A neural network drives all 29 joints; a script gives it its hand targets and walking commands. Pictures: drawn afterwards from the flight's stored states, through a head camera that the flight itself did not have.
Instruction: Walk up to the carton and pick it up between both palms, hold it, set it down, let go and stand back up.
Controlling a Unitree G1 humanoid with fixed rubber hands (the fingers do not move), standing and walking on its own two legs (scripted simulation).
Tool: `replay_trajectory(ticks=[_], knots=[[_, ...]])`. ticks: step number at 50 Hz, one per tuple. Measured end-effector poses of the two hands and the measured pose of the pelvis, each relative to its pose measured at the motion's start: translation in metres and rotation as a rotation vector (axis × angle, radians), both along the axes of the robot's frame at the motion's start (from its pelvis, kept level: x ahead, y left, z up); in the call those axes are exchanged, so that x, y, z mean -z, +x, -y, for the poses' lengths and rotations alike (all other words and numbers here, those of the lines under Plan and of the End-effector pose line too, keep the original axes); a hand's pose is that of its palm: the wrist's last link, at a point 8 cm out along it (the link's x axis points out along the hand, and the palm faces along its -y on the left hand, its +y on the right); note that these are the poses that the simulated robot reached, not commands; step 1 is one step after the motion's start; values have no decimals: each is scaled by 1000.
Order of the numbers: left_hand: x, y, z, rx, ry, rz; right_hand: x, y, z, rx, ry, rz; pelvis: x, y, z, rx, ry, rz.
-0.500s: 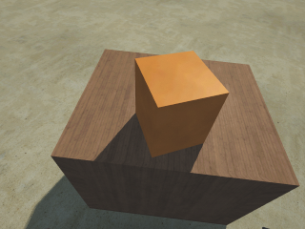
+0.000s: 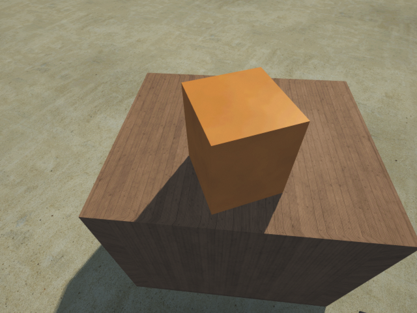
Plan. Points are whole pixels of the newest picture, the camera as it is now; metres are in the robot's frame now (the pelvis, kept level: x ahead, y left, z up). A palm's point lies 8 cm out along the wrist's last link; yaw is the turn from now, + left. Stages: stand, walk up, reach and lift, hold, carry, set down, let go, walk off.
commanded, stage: walk up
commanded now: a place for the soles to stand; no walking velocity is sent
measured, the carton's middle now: (235, 141) +0.50 -0.05 +0.02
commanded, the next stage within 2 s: reach and lift in 1.62 s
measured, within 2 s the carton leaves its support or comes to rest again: neither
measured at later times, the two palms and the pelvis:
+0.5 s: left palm out of the picture +0.09 +0.30 -0.10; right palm out of the picture +0.08 -0.32 -0.10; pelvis +0.00 -0.01 +0.00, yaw -1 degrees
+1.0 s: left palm out of the picture +0.10 +0.29 -0.10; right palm out of the picture +0.09 -0.32 -0.10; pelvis +0.00 -0.02 +0.00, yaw -1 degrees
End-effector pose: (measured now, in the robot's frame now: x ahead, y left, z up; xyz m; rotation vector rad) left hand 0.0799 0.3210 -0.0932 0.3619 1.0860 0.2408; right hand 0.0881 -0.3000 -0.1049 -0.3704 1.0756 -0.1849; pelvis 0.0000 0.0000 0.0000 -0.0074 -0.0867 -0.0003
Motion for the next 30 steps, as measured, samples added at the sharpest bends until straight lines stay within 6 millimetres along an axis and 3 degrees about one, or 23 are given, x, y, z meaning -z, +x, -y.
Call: replay_trajectory(ticks=[5, 10, 14, 21, 26, 30], knots=[[12, 8, 18, 10, -37, 20, -10, -5, 20, 11, -39, 1, 2, -2, 13, 5, 17, 0], [17, 1, 37, 36, -59, 4, -15, -6, 36, 16, -54, -17, 1, -2, 24, 13, 21, -3], [12, -5, 30, 37, -44, -16, -13, -4, 37, 7, -58, -30, 0, -1, 19, 12, 15, -7], [8, 3, 14, 32, -32, -5, -9, -3, 17, 5, -36, -10, 0, 1, 6, 11, 1, -10], [9, 15, 20, 35, -38, 18, -10, -4, 21, 10, -34, -6, 0, 1, 12, 13, 6, -12], [9, 14, 30, 47, -38, 18, -9, -2, 29, 13, -32, -13, 0, 2, 20, 15, 15, -14]])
